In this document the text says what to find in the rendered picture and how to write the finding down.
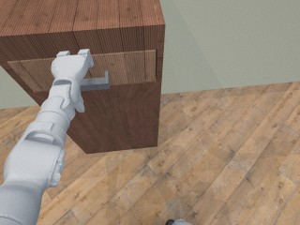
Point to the drawer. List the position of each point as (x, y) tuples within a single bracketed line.
[(123, 67)]

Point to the robot left upper arm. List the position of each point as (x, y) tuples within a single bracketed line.
[(35, 167)]

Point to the left robot forearm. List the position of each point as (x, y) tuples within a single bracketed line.
[(53, 119)]

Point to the handle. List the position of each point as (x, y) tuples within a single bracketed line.
[(96, 83)]

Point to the left robot hand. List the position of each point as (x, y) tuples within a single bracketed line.
[(74, 66)]

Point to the cabinet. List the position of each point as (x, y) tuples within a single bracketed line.
[(124, 117)]

